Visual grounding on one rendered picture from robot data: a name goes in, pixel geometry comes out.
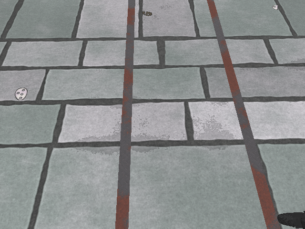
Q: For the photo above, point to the right robot hand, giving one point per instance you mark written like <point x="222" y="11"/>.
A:
<point x="295" y="219"/>

